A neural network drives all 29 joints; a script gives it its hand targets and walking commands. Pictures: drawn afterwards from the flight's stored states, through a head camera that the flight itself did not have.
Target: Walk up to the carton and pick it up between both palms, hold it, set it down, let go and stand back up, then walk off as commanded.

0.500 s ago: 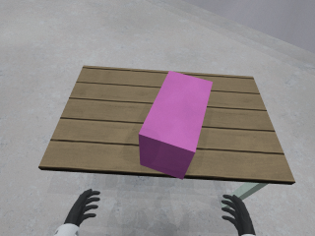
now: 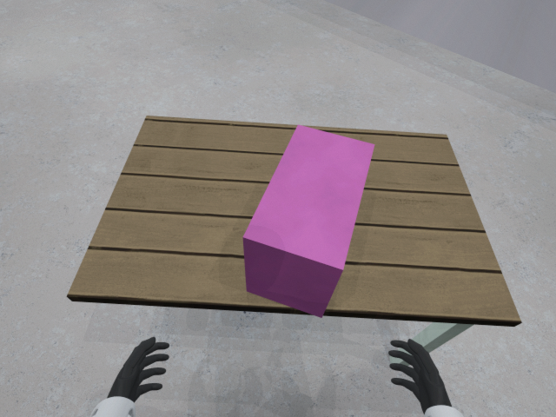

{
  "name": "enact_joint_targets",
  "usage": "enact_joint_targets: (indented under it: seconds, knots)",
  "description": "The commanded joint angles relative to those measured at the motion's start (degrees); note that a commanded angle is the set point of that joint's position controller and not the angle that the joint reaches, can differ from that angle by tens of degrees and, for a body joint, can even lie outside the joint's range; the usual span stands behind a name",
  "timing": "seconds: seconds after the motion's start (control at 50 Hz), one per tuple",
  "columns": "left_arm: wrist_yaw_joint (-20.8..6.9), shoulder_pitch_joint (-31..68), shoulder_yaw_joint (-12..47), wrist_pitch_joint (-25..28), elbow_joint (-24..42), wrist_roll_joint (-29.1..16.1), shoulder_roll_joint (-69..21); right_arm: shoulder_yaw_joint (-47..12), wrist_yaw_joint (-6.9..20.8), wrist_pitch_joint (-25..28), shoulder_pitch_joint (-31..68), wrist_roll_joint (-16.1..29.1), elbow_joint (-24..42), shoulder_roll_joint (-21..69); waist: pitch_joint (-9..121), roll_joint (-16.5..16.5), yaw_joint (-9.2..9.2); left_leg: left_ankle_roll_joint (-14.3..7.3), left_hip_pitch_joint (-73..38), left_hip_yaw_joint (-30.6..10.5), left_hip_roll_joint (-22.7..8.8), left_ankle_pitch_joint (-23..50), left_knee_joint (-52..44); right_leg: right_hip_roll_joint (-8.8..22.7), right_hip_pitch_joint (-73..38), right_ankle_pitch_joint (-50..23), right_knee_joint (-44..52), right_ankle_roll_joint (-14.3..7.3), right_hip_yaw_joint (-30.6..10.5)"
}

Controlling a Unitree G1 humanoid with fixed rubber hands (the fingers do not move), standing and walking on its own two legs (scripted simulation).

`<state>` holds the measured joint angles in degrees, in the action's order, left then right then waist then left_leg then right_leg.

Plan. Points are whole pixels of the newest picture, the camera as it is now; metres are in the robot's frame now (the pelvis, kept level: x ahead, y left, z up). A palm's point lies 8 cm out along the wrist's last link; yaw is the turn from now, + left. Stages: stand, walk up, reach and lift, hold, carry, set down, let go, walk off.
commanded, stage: set down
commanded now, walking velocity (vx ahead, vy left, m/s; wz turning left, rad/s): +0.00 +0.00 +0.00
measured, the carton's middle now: (309, 219) +0.48 -0.05 -0.08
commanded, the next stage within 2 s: let go in 0.10 s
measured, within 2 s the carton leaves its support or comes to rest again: neither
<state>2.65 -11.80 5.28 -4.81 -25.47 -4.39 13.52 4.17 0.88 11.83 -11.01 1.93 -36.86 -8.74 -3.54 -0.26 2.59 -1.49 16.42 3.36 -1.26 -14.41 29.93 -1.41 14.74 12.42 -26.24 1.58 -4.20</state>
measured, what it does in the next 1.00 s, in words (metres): stands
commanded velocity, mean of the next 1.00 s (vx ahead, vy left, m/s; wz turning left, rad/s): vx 0.00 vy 0.00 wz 0.00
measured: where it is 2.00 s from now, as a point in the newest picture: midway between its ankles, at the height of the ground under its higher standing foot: outside the picture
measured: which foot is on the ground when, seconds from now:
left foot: down 0.00-1.00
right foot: down 0.00-1.00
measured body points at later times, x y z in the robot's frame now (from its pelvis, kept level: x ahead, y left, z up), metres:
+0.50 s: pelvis +0.00 +0.00 +0.00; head +0.04 +0.01 +0.45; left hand +0.16 +0.23 -0.09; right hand +0.18 -0.23 -0.09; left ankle +0.02 +0.10 -0.74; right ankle +0.02 -0.14 -0.74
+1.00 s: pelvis +0.02 +0.00 +0.00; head +0.03 +0.00 +0.45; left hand +0.16 +0.26 -0.09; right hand +0.18 -0.28 -0.08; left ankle +0.02 +0.10 -0.74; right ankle +0.02 -0.14 -0.74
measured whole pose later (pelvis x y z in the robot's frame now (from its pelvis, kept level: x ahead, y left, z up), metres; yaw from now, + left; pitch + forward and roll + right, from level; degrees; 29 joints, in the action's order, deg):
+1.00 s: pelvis +0.02 +0.00 +0.00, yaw +0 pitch +2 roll -1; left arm -0.4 -12.1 0.9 -1.7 -34.6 -1.1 16.6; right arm 1.8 1.4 3.6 -11.2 0.4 -39.5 -19.2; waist 0.6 -0.3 1.6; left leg -1.5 16.0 3.4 -1.1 -15.7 29.9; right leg -1.3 14.9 14.3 -27.4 1.3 -4.2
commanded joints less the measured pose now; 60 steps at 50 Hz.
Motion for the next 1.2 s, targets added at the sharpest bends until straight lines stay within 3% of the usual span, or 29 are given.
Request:
enact_joint_targets:
  seconds: [0.0,0.02,0.06,0.12,0.18,0.38,0.4,0.5,0.56,0.6,0.64,0.66,0.68,0.72,0.76,0.78,0.8,0.82,0.84,0.86,0.88,0.9,0.98,1.0,1.02,1.08,1.14,1.16,1.18]
  knots:
    - [0.79,5.75,-3.56,-0.17,7.83,1.09,2.87,2.34,1.22,1.55,6.23,-2.10,7.16,-9.57,9.46,-2.89,-0.14,4.57,-17.18,-3.51,-2.58,10.35,-11.24,-1.49,-2.73,-3.28,6.38,-3.61,7.02]
    - [0.73,5.14,-4.04,-0.18,7.75,1.12,3.29,2.50,0.99,1.13,4.66,-2.30,6.86,-9.27,9.61,-1.60,-0.59,4.33,-17.22,-3.52,-2.51,9.06,-11.22,-1.08,-3.49,-3.49,6.57,-3.25,6.39]
    - [1.25,5.65,-4.03,-1.01,7.26,2.53,3.06,2.44,1.49,0.04,4.99,-2.38,3.79,-10.56,9.26,-4.99,-0.70,4.84,-17.96,-3.92,-2.83,9.45,-11.36,-1.23,-2.40,-2.75,6.15,-3.81,6.40]
    - [1.12,4.14,-5.01,-1.07,9.75,1.97,3.08,1.82,1.50,0.64,4.51,-2.46,8.06,-9.80,10.10,-2.55,0.38,4.41,-17.47,-3.12,-2.12,11.67,-10.77,-1.34,-4.17,-5.46,6.09,-3.51,6.32]
    - [0.85,5.47,-4.27,-1.55,7.46,2.11,2.17,1.91,1.48,-0.16,4.27,-2.57,4.57,-9.98,7.94,-3.07,-0.68,4.40,-17.60,-3.56,-2.13,9.68,-10.95,-1.01,-2.36,-3.88,6.69,-3.38,6.20]
    - [1.35,5.18,-5.18,-1.73,8.85,2.50,2.68,1.89,1.90,-0.39,4.72,-2.50,6.99,-10.62,8.80,-2.80,-0.13,4.09,-16.30,-2.80,-1.61,7.93,-10.91,-0.92,-4.38,-4.54,6.05,-3.51,6.38]
    - [1.11,4.36,-5.36,-1.85,8.37,2.28,2.87,1.94,1.82,-0.29,5.05,-2.73,6.73,-11.07,8.85,-0.73,-0.37,3.78,-16.16,-2.46,-1.59,8.80,-10.60,-0.94,-4.02,-5.00,6.18,-3.15,6.16]
    - [1.21,3.33,-5.29,-2.21,6.71,3.90,1.21,0.65,2.55,-0.64,3.76,-2.61,4.96,-10.82,7.38,-2.69,0.32,3.90,-15.72,-2.69,-1.37,9.44,-10.27,-1.04,-3.50,-4.82,6.17,-3.77,6.18]
    - [1.17,1.64,-4.86,-1.86,8.52,3.96,1.44,2.14,2.38,-0.55,2.08,-2.80,2.76,-12.04,8.73,-2.95,-1.15,4.47,-17.54,-3.47,-1.99,9.31,-10.09,-1.15,-3.65,-4.45,5.78,-3.98,6.25]
    - [1.22,1.62,-4.51,-2.09,9.38,3.73,1.29,2.18,2.53,-0.38,2.19,-2.71,4.24,-12.78,8.37,-2.46,-0.72,4.20,-17.97,-4.04,-2.72,10.40,-9.95,-1.51,-3.66,-4.95,5.40,-3.89,6.17]
    - [1.15,3.38,-5.52,-2.29,8.22,3.93,1.65,1.77,2.41,-0.49,3.82,-2.47,4.61,-11.36,8.07,-2.05,-0.17,4.22,-17.89,-3.45,-1.91,9.51,-9.69,-0.95,-1.96,-3.60,6.44,-3.44,5.87]
    - [0.50,0.73,-8.39,2.13,-0.88,7.99,14.50,2.73,-0.14,-3.96,0.52,-4.89,-1.81,-19.66,17.04,-0.39,-2.09,1.90,-12.72,-5.14,-5.24,16.80,-4.46,4.60,-4.08,-4.38,-2.05,-4.72,0.16]
    - [-0.31,0.73,-8.90,3.45,-1.13,8.56,13.65,1.58,-1.16,-5.64,-0.74,-5.48,-1.91,-18.26,13.81,1.38,-1.88,1.36,-10.99,-4.91,-4.70,15.03,-5.12,4.37,-2.71,-3.24,-3.25,-4.17,0.27]
    - [-1.47,2.36,-8.59,4.56,-2.32,8.36,13.68,1.31,-1.39,-7.21,0.38,-4.55,-1.72,-19.06,12.89,0.85,-2.66,0.82,-6.57,-5.95,-4.49,5.11,-6.36,4.39,-2.63,1.64,-3.40,-4.06,-0.10]
    - [-2.24,1.39,-7.59,5.06,-4.12,7.94,11.87,0.74,-1.52,-7.27,2.00,-5.05,-1.07,-19.97,10.07,-1.35,-1.33,0.35,-4.48,-6.75,-4.51,-0.32,-7.58,4.24,-1.26,3.00,-2.54,-4.01,-0.51]
    - [-2.46,1.06,-7.99,5.49,-4.53,7.57,12.76,0.80,-1.02,-7.07,3.57,-4.62,-1.05,-19.66,9.68,-1.68,-0.97,-0.21,-4.35,-7.41,-4.71,-1.30,-7.43,4.47,-0.47,2.94,-2.83,-4.70,-0.50]
    - [-2.36,2.58,-8.26,5.43,-5.33,7.71,13.45,0.73,-1.11,-7.39,2.99,-4.79,-1.72,-19.86,9.80,2.11,-1.08,-0.18,-3.82,-6.52,-4.47,-1.16,-7.12,4.44,0.00,3.76,-1.90,-4.11,-1.26]
    - [-2.57,1.93,-8.12,5.69,-5.58,7.99,12.69,0.03,-1.22,-7.24,1.42,-4.85,-1.66,-19.68,10.00,-0.68,-2.17,-0.52,-3.10,-7.69,-5.41,-5.18,-8.12,4.58,-0.29,4.54,-2.41,-4.36,-1.32]
    - [-2.77,2.15,-8.03,6.15,-5.79,8.11,12.41,0.66,-1.16,-6.89,1.95,-4.71,-2.08,-20.30,9.57,0.37,-1.82,-0.71,-3.45,-8.80,-5.69,-5.91,-9.59,4.93,-0.85,4.33,-2.29,-4.64,-1.74]
    - [-2.79,1.76,-8.56,6.39,-6.83,7.58,13.79,-0.43,-0.89,-6.99,1.67,-4.67,-2.63,-18.94,9.55,-1.65,-1.15,-0.78,-3.66,-7.22,-4.90,-3.10,-8.97,4.91,-1.32,2.60,-1.45,-4.60,-2.23]
    - [-2.96,0.72,-8.17,6.60,-7.31,6.68,12.84,0.29,-0.95,-6.95,3.30,-4.72,-1.87,-21.07,9.45,1.41,-0.74,-1.10,-5.07,-8.67,-5.48,-0.76,-8.34,4.82,-0.51,2.78,-1.42,-5.00,-1.72]
    - [-3.01,2.32,-8.12,6.79,-8.00,7.47,14.41,0.02,-0.93,-6.85,2.66,-4.65,-2.42,-19.95,9.91,2.95,-1.90,-0.75,-5.93,-8.88,-5.68,2.60,-8.39,5.26,-0.41,0.98,-1.45,-5.13,-2.09]
    - [-2.99,1.34,-8.48,6.92,-9.57,6.78,15.31,-0.42,-0.69,-7.03,1.52,-4.45,-3.13,-21.59,12.97,-1.84,-1.81,-0.49,-10.25,-6.76,-5.53,12.44,-5.86,5.33,-0.27,-3.83,-2.08,-5.51,-2.40]
    - [-2.74,1.29,-8.44,6.84,-9.50,7.03,15.50,0.00,-0.75,-7.12,0.75,-4.06,-3.86,-23.35,10.57,-2.05,-2.07,-0.69,-9.03,-8.35,-5.93,13.74,-6.50,5.14,-0.63,-4.19,-2.49,-5.00,-1.63]
    - [-2.96,1.32,-8.16,6.68,-9.91,6.58,14.57,0.02,-0.98,-7.12,1.61,-4.31,-3.26,-23.32,13.03,0.61,-2.12,-0.27,-9.86,-7.34,-6.32,18.00,-5.76,4.64,-1.12,-5.39,-3.06,-4.31,-0.79]
    - [-2.60,1.50,-8.74,6.61,-10.80,6.43,14.96,-0.22,-1.09,-6.88,0.71,-4.65,-3.83,-22.90,11.39,-0.54,-2.02,-0.13,-10.15,-7.75,-6.34,17.41,-6.50,4.82,-1.07,-4.89,-2.82,-4.65,-1.73]
    - [-2.65,0.66,-8.78,6.84,-11.09,6.21,15.72,0.42,-1.09,-7.57,0.88,-4.04,-3.17,-23.65,13.32,-1.59,-2.39,0.73,-11.74,-7.29,-6.62,24.39,-4.56,4.44,-2.05,-11.05,-2.84,-5.26,-0.88]
    - [-2.72,1.38,-8.48,6.98,-11.73,6.41,15.34,-0.48,-1.35,-7.50,0.21,-3.95,-3.56,-22.46,14.34,0.28,-2.36,-0.36,-11.38,-7.43,-6.19,23.23,-5.12,4.97,-3.77,-10.68,-3.81,-5.13,-1.21]
    - [-2.46,1.48,-8.31,7.16,-11.39,6.68,15.04,-0.13,-1.33,-7.25,-0.09,-3.80,-4.05,-22.98,13.36,-1.33,-2.53,-0.41,-12.61,-7.12,-6.34,22.98,-4.71,4.91,-3.07,-10.28,-2.48,-5.16,-1.17]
